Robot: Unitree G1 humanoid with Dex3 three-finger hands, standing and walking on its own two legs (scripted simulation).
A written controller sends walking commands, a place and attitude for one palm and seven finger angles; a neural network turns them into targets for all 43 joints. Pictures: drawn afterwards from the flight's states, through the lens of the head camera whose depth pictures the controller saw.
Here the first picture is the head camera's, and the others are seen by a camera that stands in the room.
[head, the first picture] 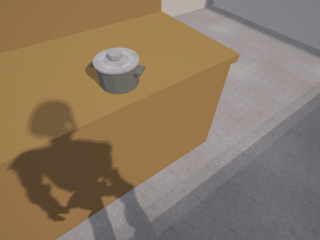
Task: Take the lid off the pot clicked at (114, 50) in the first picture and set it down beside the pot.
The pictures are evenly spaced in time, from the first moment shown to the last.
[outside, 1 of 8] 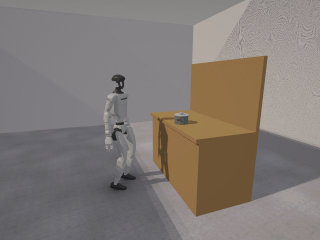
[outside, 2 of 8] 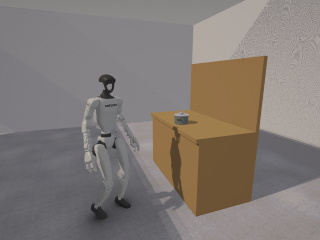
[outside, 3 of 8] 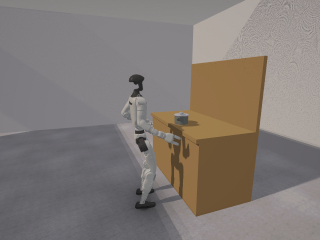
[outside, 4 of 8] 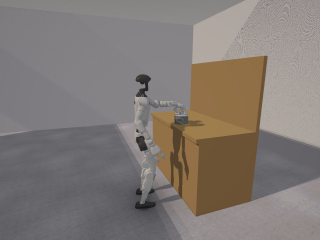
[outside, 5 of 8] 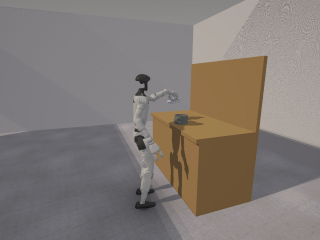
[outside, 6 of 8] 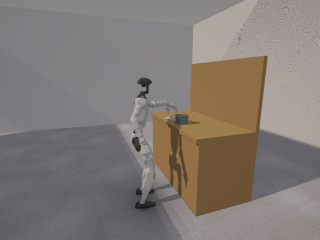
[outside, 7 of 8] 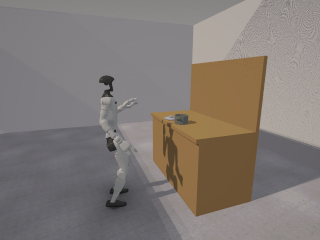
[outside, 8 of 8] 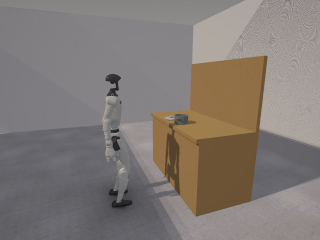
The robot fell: no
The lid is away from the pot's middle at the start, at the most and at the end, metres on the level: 0.00 0.25 0.24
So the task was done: yes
